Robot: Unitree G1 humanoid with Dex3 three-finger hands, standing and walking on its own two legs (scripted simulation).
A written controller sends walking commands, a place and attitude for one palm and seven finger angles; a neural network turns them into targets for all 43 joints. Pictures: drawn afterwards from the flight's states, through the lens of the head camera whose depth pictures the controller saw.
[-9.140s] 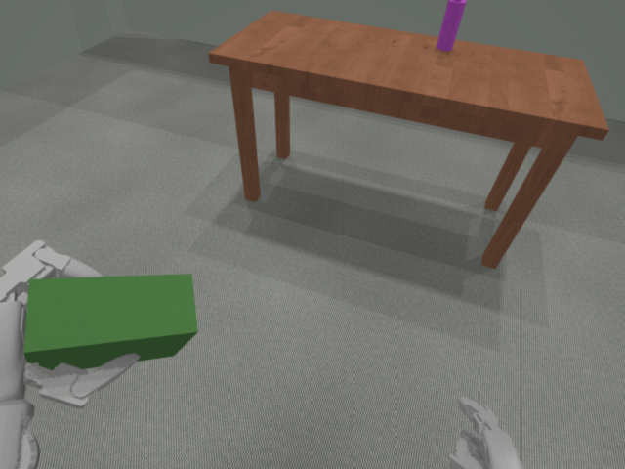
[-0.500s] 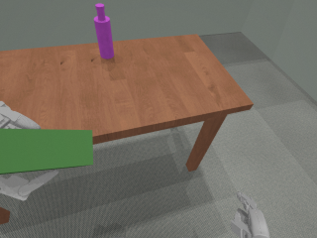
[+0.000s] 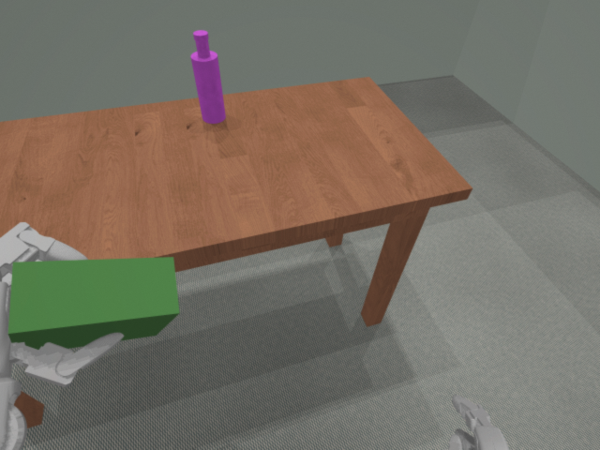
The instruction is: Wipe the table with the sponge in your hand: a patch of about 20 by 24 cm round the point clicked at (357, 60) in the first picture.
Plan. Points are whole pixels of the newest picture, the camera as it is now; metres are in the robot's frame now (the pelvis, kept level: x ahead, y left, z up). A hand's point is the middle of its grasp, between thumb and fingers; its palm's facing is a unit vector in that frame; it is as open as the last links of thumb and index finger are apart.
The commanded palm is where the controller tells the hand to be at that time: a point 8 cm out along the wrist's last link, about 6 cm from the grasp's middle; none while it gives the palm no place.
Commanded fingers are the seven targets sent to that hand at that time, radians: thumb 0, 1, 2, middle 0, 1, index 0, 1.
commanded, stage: come to a stop and stand still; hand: left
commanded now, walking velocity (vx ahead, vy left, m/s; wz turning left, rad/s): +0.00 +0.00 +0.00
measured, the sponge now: (121, 303) +0.23 +0.21 +0.14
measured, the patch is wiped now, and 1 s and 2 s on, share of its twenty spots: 0.00 0.00 0.00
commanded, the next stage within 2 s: look again from close up in 0.26 s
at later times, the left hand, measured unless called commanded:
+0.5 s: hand (6, 239) +0.24 +0.29 +0.21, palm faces +0.51 -0.77 -0.39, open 10.4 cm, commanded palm +0.16 +0.28 +0.18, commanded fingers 0.00 0.10 1.30 -1.20 -1.60 -1.20 -1.60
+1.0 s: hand (41, 252) +0.26 +0.28 +0.18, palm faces +0.35 -0.85 -0.40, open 10.3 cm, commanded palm +0.21 +0.33 +0.18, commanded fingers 0.00 0.10 1.30 -1.20 -1.60 -1.20 -1.60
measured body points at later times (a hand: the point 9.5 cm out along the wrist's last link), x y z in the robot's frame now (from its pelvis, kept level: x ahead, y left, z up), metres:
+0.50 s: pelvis -0.01 +0.00 +0.00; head +0.00 +0.03 +0.44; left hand +0.21 +0.33 +0.23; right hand +0.15 -0.21 -0.08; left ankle +0.06 +0.11 -0.73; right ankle +0.04 -0.10 -0.73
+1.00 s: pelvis +0.04 +0.06 -0.01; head +0.07 +0.07 +0.44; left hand +0.23 +0.33 +0.20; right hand +0.23 -0.17 -0.07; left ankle +0.06 +0.11 -0.73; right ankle +0.04 -0.10 -0.73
